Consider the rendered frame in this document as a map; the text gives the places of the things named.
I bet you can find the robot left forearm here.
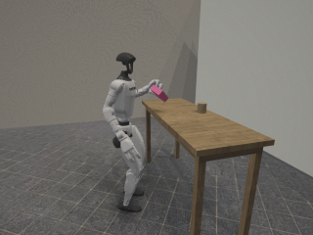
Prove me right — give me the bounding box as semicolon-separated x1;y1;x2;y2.
135;85;150;99

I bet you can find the table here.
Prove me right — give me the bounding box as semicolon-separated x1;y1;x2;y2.
142;98;275;235

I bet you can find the sponge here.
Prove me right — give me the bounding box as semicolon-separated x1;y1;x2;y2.
150;85;168;102

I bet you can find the robot right hand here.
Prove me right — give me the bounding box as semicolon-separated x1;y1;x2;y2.
120;138;141;163

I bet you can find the robot right forearm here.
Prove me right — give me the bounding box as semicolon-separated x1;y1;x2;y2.
103;108;127;142

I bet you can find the left robot thigh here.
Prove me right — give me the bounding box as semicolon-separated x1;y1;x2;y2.
129;125;146;168

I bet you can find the left robot foot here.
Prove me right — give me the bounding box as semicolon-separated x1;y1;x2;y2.
123;188;144;197

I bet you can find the robot right upper arm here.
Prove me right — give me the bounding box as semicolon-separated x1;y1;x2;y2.
103;80;124;115

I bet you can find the robot left hand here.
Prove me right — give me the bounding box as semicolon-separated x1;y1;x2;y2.
148;79;163;95

